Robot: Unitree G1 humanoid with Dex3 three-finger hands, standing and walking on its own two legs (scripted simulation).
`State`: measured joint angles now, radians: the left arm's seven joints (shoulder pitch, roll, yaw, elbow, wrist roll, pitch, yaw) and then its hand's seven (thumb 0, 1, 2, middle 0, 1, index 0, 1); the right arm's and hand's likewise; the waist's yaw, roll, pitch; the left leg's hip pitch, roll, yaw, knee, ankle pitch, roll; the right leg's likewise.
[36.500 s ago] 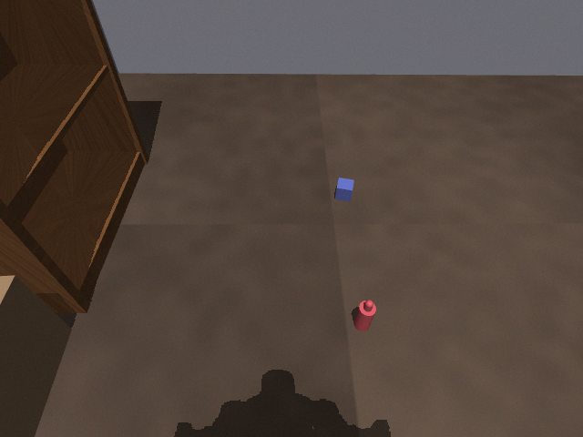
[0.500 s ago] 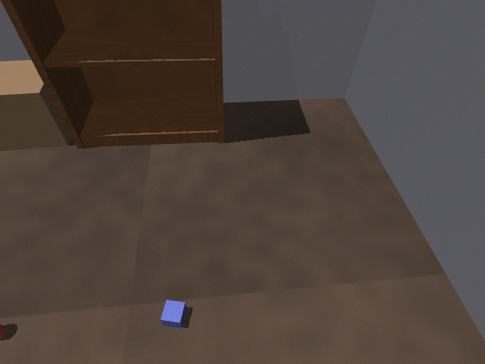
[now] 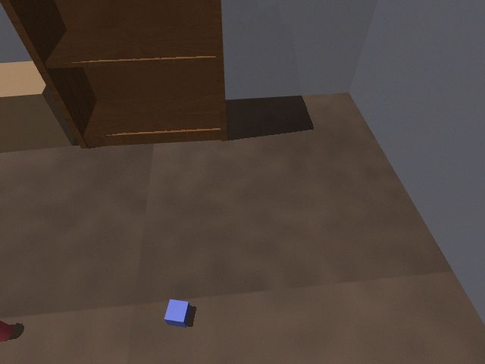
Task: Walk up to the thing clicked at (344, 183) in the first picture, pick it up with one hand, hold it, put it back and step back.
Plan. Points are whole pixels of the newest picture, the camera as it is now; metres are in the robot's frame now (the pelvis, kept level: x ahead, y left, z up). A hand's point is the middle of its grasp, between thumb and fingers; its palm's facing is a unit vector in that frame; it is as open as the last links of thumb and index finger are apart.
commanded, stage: walk up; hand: left
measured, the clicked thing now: (178, 313) +0.42 +0.25 -0.74
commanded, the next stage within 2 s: none
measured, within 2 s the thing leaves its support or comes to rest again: neither
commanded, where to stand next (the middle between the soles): +0.04 +0.01 m, yaw +0 degrees
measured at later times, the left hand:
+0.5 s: hand out of the picture +0.09 +0.34 -0.18, palm faces -0.04 -0.94 -0.33, open 7.4 cm
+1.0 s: hand out of the picture +0.11 +0.24 -0.15, palm faces -0.01 -0.92 -0.38, open 7.4 cm
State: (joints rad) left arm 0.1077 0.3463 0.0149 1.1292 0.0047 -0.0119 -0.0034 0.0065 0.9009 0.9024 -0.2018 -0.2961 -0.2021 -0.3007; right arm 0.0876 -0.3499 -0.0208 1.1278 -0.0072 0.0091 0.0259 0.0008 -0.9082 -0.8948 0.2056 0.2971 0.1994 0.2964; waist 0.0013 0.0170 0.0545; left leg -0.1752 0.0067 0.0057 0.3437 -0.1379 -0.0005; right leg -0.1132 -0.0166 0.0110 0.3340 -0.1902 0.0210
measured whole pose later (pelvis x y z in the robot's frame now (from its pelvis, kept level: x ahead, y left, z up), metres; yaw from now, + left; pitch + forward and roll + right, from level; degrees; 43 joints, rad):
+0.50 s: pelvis -0.01 +0.05 -0.01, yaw -1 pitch -4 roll +0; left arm 0.15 0.50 0.11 0.91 0.05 0.11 -0.06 0.01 0.90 0.90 -0.20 -0.30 -0.20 -0.30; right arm 0.37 -0.36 -0.08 0.99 -0.03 -0.06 -0.06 0.00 -0.90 -0.89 0.21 0.30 0.21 0.30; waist -0.01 -0.14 0.11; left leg -0.13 0.01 -0.03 0.54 -0.34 -0.01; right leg -0.53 0.03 0.20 1.12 -0.35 0.00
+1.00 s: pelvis -0.02 -0.02 -0.02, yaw -1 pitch -2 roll +0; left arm 0.12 0.33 0.05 0.83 0.02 0.01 -0.01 0.01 0.90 0.90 -0.21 -0.30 -0.21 -0.30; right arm 0.22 -0.40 -0.03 0.87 -0.02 0.02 -0.02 0.00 -0.91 -0.89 0.21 0.30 0.20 0.30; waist 0.01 0.05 0.14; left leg -0.41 -0.05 -0.09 1.03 -0.51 0.00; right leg -0.34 0.01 -0.01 0.63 -0.25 -0.03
